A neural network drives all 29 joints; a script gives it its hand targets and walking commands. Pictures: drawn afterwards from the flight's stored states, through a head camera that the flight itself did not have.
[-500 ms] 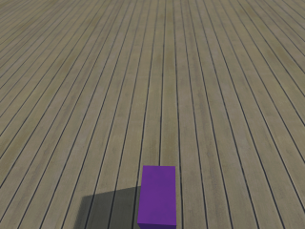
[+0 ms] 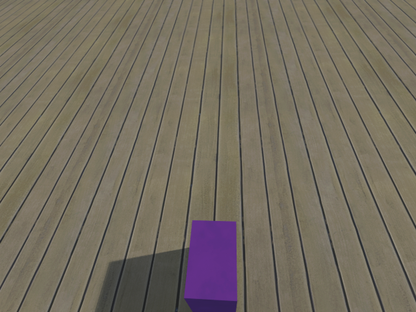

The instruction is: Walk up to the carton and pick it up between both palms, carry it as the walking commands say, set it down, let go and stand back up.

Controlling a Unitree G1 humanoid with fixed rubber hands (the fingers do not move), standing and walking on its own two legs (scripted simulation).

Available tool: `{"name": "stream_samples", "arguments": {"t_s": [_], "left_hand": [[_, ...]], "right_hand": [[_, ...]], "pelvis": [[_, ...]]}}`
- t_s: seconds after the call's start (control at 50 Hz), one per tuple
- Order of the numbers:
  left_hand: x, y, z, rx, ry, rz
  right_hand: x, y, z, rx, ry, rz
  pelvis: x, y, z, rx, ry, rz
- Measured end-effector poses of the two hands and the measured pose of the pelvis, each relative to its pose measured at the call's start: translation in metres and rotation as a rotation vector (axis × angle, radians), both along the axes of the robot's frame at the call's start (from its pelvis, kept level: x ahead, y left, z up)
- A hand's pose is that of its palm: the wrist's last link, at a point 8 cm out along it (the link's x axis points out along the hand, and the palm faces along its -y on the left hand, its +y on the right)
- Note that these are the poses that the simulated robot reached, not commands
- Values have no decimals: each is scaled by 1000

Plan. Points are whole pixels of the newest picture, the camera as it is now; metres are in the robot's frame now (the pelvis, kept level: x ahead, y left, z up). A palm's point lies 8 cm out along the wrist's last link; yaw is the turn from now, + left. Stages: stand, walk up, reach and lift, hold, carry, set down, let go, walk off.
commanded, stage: walk up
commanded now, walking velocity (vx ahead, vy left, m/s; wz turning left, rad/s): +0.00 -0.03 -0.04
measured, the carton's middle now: (214, 267) +0.39 +0.03 -0.63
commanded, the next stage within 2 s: none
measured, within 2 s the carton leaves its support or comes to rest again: neither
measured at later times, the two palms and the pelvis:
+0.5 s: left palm out of the picture +0.03 +0.19 -0.14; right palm out of the picture -0.01 -0.26 -0.14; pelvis -0.01 -0.03 +0.00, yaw -2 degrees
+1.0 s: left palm out of the picture -0.02 +0.16 -0.14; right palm out of the picture -0.05 -0.25 -0.15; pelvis +0.00 -0.05 +0.01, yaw -3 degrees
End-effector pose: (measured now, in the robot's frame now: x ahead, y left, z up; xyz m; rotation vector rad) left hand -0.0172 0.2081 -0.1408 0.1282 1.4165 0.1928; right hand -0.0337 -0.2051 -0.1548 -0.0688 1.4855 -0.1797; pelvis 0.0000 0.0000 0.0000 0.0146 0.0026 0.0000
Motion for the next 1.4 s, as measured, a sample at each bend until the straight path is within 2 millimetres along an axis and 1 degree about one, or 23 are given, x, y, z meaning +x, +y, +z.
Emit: {"name": "stream_samples", "arguments": {"t_s": [0.06, 0.1, 0.14, 0.22, 0.26, 0.28, 0.34, 0.42, 0.46, 0.5, 0.54, 0.6, 0.7, 0.8, 0.86, 0.98, 1.06, 1.22, 1.4], "left_hand": [[4, 5, -1, 4, -10, -7], [6, 9, -5, 4, -7, -23], [11, 14, -10, 11, -2, -46], [28, 20, -12, 49, -29, -102], [37, 18, -12, 73, -72, -127], [40, 14, -10, 78, -88, -128], [47, 0, 2, 66, -125, -118], [50, -19, 9, 26, -131, -98], [50, -20, 8, 22, -129, -88], [49, -21, 2, 4, -121, -91], [45, -21, -3, -6, -110, -80], [37, -22, -1, -5, -96, -68], [19, -27, 7, 0, -56, -61], [2, -38, 10, -7, -9, -60], [-2, -44, 9, -16, 7, -57], [-1, -50, 6, -20, 15, -57], [2, -52, 5, -19, 10, -65], [12, -51, 8, 8, -20, -72], [18, -53, 9, 20, -37, -78]], "right_hand": [[1, 0, 0, -8, -12, -1], [1, -4, -1, -28, -32, -16], [-2, -14, -4, -60, -54, -38], [-15, -42, -11, -104, -57, -72], [-19, -56, -18, -101, -33, -73], [-19, -61, -19, -96, -25, -62], [-12, -68, -10, -81, -20, -32], [8, -67, 9, -63, -76, -9], [17, -63, 13, -61, -102, 8], [24, -59, 13, -64, -127, 22], [25, -53, 13, -60, -130, 30], [24, -45, 14, -34, -122, 26], [20, -37, 7, 10, -104, 16], [11, -37, 2, 27, -78, -12], [3, -39, 3, 25, -58, -26], [-11, -43, 7, 15, -24, -44], [-16, -47, 7, 16, -13, -46], [-9, -56, 3, 11, -34, -41], [0, -62, 1, 19, -54, -28]], "pelvis": [[-1, 1, -1, -1, 5, -6], [-3, 2, -5, 5, 12, -27], [-8, 0, -11, 9, 16, -45], [-15, -13, -20, 10, 5, -62], [-17, -21, -25, 16, 0, -67], [-17, -24, -24, 9, -2, -56], [-15, -29, -13, 18, 5, -44], [-12, -33, 2, 20, 22, -46], [-12, -34, 5, 13, 22, -45], [-12, -33, 2, -9, 18, -37], [-12, -33, 1, -9, 10, -29], [-10, -34, 4, 1, 1, -38], [-8, -35, 7, 4, -11, -39], [-7, -36, 7, 3, -11, -50], [-6, -39, 7, 3, -9, -54], [-4, -45, 7, 3, -7, -57], [-4, -49, 6, 5, -2, -58], [-2, -54, 6, 4, 1, -59], [-3, -60, 5, 6, 4, -56]]}}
